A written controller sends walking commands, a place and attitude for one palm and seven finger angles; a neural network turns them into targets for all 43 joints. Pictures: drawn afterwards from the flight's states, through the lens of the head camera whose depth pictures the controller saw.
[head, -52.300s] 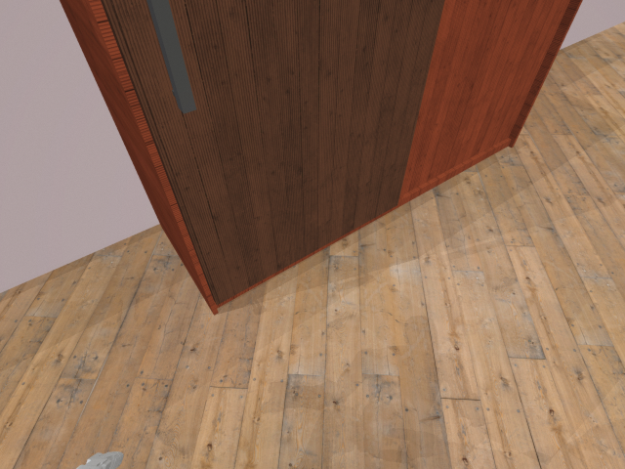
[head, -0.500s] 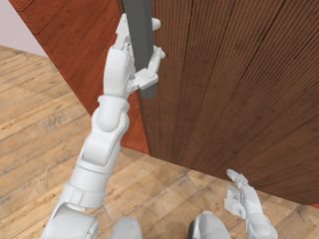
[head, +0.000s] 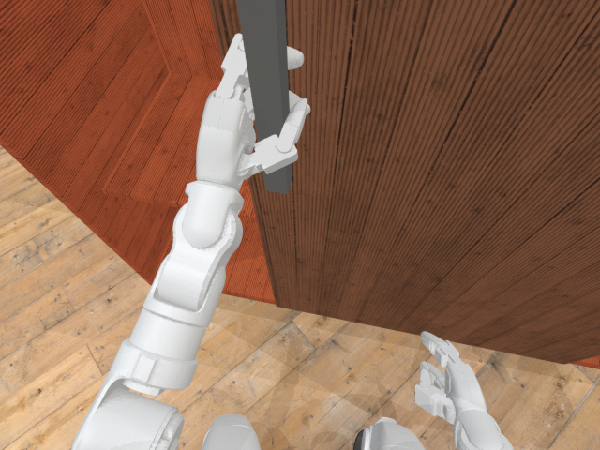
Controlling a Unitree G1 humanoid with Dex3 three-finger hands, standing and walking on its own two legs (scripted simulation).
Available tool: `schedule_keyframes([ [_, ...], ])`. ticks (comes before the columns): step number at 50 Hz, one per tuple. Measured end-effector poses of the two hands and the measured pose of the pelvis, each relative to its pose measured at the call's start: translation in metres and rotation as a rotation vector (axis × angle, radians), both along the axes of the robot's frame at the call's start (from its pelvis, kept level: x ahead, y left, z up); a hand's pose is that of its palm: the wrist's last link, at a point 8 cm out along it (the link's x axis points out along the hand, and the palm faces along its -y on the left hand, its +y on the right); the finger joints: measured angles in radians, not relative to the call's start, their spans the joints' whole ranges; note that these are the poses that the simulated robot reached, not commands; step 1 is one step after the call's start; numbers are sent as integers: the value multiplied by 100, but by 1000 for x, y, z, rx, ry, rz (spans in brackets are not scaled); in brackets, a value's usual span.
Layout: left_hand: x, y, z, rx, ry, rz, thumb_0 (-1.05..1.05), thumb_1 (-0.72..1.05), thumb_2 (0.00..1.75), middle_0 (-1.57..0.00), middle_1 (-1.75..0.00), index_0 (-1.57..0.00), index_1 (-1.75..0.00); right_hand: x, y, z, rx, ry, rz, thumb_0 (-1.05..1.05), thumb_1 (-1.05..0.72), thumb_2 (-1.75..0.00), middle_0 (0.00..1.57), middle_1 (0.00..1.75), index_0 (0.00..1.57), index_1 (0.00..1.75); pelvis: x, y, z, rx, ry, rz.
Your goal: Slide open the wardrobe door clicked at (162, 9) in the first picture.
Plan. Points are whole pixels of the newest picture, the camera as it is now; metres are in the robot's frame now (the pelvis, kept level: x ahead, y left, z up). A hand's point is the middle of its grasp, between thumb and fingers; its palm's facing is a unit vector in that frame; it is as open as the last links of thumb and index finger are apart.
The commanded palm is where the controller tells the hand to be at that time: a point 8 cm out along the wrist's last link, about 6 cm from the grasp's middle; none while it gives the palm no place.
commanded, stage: step sideways, sliding the door along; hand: left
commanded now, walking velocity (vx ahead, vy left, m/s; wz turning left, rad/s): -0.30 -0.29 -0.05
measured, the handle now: (276, 62) +0.43 +0.11 +0.23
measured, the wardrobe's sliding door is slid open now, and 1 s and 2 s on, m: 0.44 0.61 0.61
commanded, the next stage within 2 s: stop walking and hold the door there in 0.68 s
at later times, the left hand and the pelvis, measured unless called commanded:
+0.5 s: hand (468, 166) +0.37 -0.08 +0.19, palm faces +0.03 -1.00 -0.07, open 6.8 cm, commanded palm +0.36 -0.08 +0.19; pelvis -0.06 -0.16 -0.01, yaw -3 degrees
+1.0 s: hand (467, 160) +0.38 -0.08 +0.19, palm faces +0.36 -0.91 -0.23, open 6.6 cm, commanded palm +0.34 -0.05 +0.18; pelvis -0.06 -0.32 +0.00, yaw -1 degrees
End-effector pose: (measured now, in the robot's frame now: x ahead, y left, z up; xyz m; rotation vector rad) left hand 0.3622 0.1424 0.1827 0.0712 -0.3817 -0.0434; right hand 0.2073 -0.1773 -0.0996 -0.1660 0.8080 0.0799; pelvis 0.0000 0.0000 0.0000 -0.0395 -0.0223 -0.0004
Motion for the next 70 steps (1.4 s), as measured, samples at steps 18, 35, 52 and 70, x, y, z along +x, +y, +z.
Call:
schedule_keyframes([
  [18,-4,-138,4,21,47,-55,-2,64,71,-45,-140,-17,-137,-75,-156,-5,-67,37,-162,1,-90,-90,20,30,20,30,-41,-114,-2,7,-3,-73],
  [35,-15,-177,9,9,141,172,-3,70,83,-41,-140,-15,-137,-127,-265,-15,-97,161,-111,1,-90,-90,19,30,20,30,-74,-225,-1,1,-20,-39],
  [52,-18,-182,15,110,202,431,-11,59,80,-45,-140,-29,-135,-101,-410,-1,-183,39,-229,1,-90,-90,20,30,20,30,-53,-318,-3,50,4,-31],
  [70,-20,-183,18,115,249,475,-12,59,77,-46,-140,-30,-137,-178,-441,3,-216,139,-366,1,-90,-90,20,30,20,30,-57,-330,6,60,25,-95],
])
